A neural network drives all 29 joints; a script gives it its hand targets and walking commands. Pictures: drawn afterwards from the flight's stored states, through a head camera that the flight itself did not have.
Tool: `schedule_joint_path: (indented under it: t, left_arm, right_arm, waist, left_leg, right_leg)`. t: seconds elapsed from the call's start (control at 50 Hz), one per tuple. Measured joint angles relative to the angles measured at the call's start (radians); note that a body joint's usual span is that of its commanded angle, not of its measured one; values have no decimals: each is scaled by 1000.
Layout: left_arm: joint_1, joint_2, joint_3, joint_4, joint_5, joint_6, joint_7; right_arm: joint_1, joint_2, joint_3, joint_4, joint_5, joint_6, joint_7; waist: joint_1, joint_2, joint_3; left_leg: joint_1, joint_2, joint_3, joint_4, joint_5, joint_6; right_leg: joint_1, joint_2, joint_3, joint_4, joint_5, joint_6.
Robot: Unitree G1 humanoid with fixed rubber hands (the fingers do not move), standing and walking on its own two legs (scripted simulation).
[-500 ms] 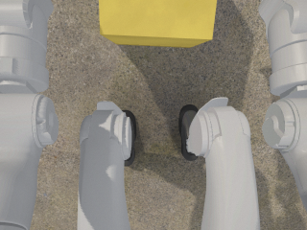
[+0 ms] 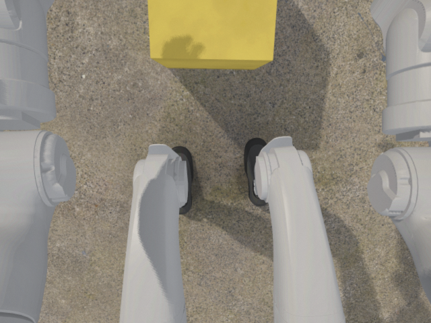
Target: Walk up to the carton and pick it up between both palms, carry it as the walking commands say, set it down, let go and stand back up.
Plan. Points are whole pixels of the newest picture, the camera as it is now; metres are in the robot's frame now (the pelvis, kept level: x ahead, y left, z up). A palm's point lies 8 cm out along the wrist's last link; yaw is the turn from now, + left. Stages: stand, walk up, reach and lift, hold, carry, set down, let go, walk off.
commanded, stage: set down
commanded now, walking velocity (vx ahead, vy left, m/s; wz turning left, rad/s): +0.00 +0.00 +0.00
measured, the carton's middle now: out of the picture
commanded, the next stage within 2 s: let go in 0.56 s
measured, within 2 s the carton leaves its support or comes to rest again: neither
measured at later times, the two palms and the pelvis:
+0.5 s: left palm out of the picture +0.58 +0.20 +0.02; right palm out of the picture +0.55 -0.22 +0.01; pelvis +0.02 +0.00 +0.13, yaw +0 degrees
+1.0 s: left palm out of the picture +0.43 +0.22 +0.07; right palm out of the picture +0.40 -0.24 +0.08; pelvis +0.04 -0.01 +0.19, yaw +0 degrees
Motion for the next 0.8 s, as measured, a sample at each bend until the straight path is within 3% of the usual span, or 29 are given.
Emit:
schedule_joint_path:
  t: [0.3, 0.44, 0.52, 0.66, 0.7, 0.8]
  left_arm:
    - [66, -1, 0, -58, 15, 22, -32]
    - [93, -18, 42, -19, 62, -30, -43]
    - [93, -36, 42, 68, 68, -64, -56]
    - [105, -36, 65, 122, 99, -107, -69]
    - [158, -56, 49, 62, 115, -95, -56]
    - [364, -137, 43, -131, 140, -74, -13]
  right_arm:
    - [66, -16, 0, -46, -34, 20, 9]
    - [97, 12, -13, -11, -34, -27, 29]
    - [101, 15, -28, 70, -73, -59, 43]
    - [116, 41, -22, 81, -90, -92, 54]
    - [156, 48, -26, 56, -118, -85, 66]
    - [378, 35, 18, -114, -137, -75, 99]
  waist:
    - [4, 14, -2]
    - [7, -1, -2]
    - [8, 8, -27]
    - [-2, -10, 0]
    - [-5, -4, 0]
    - [28, 7, -4]
  left_leg:
    - [277, -9, -12, -302, 84, -2]
    - [402, 1, -11, -462, 119, -4]
    - [436, -7, -21, -536, 153, -7]
    - [491, -5, -26, -627, 200, -12]
    - [505, -11, -32, -641, 207, -13]
    - [597, -7, -27, -680, 203, -13]
  right_leg:
    - [278, 5, 18, -292, 70, 5]
    - [402, 16, 32, -456, 119, 2]
    - [436, 9, 30, -525, 141, 0]
    - [490, 8, 30, -614, 189, -4]
    - [507, 3, 25, -627, 192, -5]
    - [595, 7, 35, -664, 202, -7]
